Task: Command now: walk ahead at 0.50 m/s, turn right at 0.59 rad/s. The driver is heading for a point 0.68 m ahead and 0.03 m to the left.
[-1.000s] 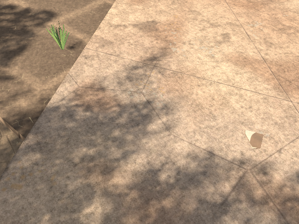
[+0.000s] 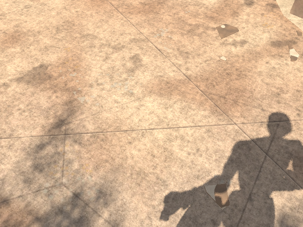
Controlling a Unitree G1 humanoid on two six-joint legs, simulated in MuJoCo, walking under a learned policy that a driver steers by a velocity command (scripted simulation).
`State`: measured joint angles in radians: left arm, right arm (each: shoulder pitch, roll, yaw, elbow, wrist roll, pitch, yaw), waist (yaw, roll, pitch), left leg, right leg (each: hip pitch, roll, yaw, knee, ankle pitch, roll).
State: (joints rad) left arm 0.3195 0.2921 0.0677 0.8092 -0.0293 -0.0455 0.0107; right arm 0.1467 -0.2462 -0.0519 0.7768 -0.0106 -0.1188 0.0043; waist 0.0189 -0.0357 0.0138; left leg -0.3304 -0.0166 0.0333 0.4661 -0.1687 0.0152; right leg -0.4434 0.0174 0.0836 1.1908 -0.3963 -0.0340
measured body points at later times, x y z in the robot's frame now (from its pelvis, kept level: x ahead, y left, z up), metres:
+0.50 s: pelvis +0.26 -0.08 +0.00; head +0.29 -0.10 +0.44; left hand +0.47 +0.14 -0.09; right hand +0.26 -0.36 -0.14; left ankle +0.17 +0.09 -0.64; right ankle +0.30 -0.17 -0.74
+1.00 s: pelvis +0.54 -0.06 -0.02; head +0.59 -0.06 +0.43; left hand +0.58 +0.22 -0.14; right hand +0.75 -0.30 -0.11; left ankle +0.63 +0.02 -0.74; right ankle +0.36 -0.20 -0.64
